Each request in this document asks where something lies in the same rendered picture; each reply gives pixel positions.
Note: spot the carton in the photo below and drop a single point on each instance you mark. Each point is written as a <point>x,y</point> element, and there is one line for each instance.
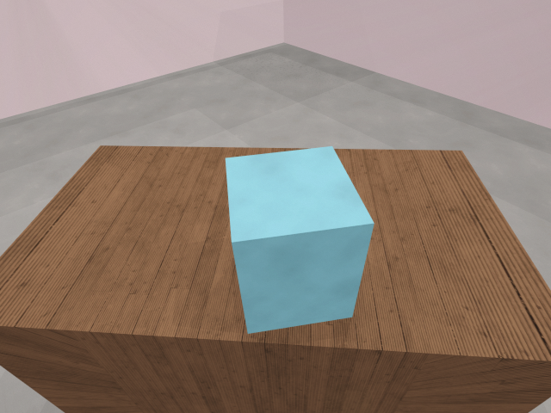
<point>300,236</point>

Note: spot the pedestal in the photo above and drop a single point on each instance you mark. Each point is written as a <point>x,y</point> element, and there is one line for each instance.
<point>122,296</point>

